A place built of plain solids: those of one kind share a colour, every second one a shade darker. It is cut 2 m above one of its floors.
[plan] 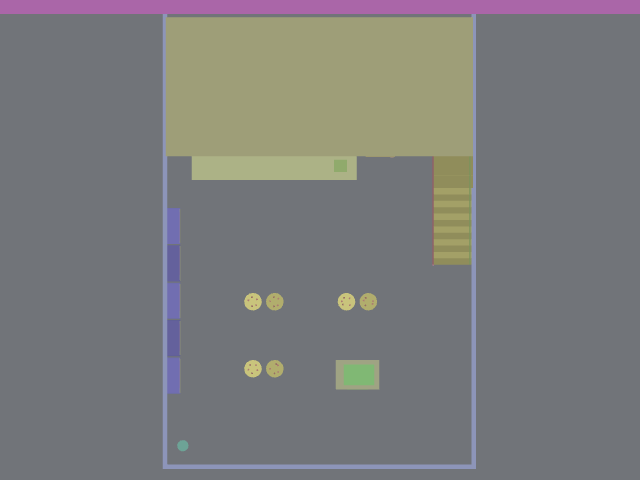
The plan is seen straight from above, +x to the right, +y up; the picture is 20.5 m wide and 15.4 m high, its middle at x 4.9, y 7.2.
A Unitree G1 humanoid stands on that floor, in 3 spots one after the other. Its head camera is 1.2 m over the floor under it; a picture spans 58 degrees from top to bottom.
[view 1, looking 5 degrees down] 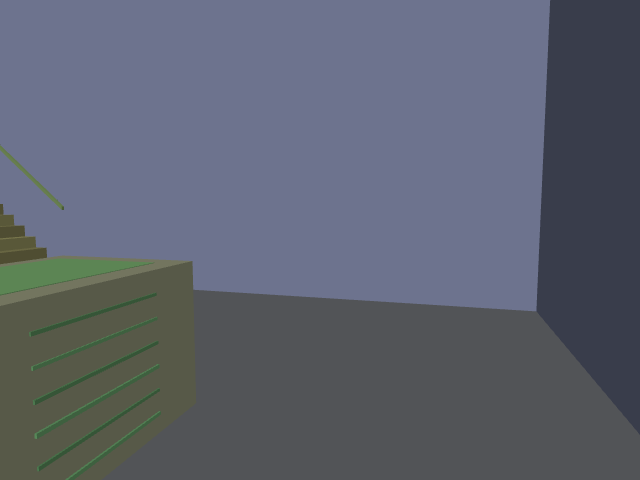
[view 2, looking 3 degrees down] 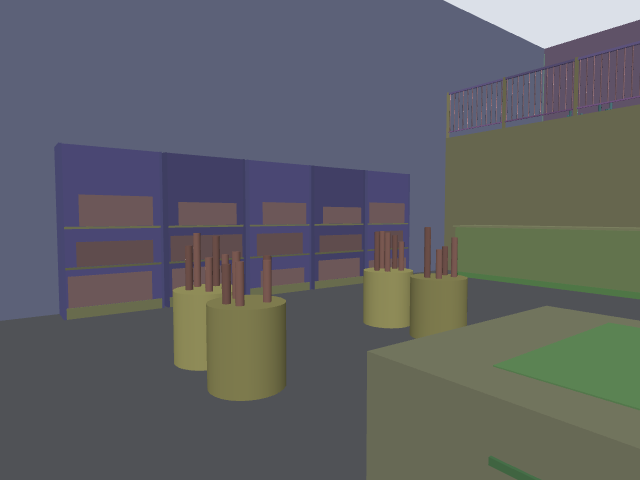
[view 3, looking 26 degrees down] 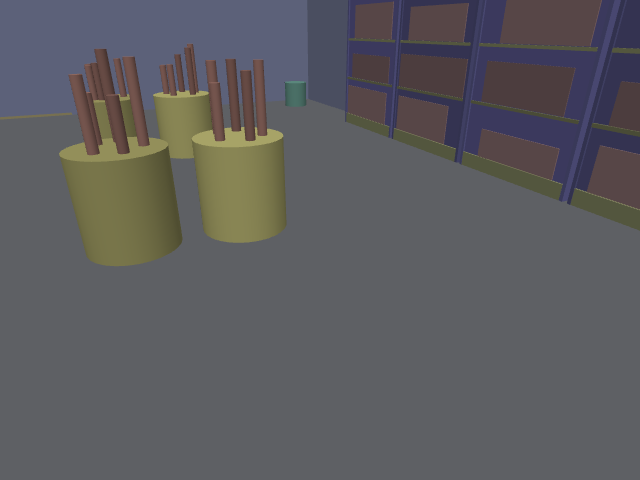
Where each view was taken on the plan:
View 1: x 4.60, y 1.00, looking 16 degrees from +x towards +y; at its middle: wall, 5.39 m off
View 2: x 6.20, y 1.65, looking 143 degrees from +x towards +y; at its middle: shelves_goods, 7.26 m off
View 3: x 3.43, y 7.88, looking -115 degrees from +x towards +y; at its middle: ground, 2.74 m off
